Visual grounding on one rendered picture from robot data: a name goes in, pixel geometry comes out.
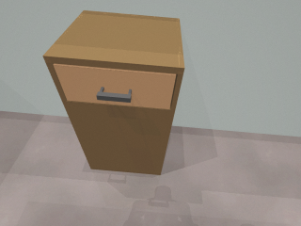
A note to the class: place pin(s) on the cabinet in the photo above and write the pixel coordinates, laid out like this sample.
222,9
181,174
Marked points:
122,138

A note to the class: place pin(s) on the handle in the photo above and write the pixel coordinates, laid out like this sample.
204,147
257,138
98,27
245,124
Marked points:
114,97

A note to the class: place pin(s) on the drawer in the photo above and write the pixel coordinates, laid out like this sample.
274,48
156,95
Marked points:
149,89

